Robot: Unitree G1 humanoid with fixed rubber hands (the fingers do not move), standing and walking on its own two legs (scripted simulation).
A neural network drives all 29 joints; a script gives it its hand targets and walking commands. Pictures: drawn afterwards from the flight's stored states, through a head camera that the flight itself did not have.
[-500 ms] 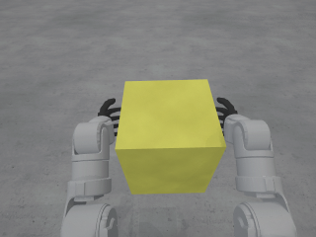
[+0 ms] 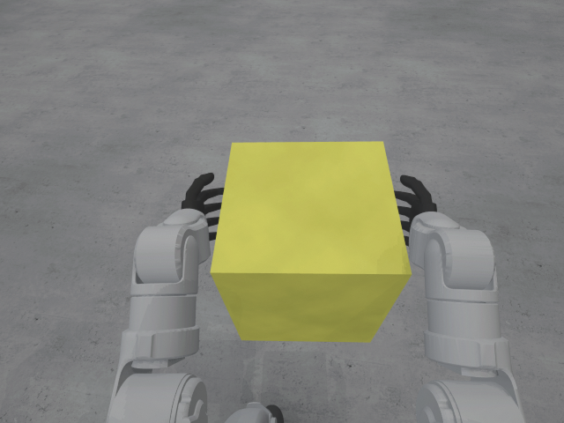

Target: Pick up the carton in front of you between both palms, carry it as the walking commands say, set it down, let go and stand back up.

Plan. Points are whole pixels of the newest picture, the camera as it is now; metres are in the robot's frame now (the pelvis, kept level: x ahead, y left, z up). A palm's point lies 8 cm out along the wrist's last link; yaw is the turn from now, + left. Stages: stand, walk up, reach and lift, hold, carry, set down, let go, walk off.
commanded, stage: carry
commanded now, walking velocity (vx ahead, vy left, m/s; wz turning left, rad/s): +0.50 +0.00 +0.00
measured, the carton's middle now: (306, 249) +0.36 +0.02 +0.04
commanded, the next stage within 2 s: none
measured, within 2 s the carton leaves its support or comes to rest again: neither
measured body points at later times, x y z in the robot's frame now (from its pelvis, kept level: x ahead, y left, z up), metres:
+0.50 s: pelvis +0.30 -0.03 +0.01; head +0.29 -0.02 +0.46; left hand +0.62 +0.13 +0.11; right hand +0.62 -0.18 +0.11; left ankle +0.17 +0.08 -0.73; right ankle +0.38 -0.13 -0.73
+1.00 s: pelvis +0.59 +0.00 +0.00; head +0.56 +0.01 +0.45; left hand +0.87 +0.15 +0.08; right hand +0.86 -0.15 +0.09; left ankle +0.66 +0.09 -0.73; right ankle +0.43 -0.11 -0.66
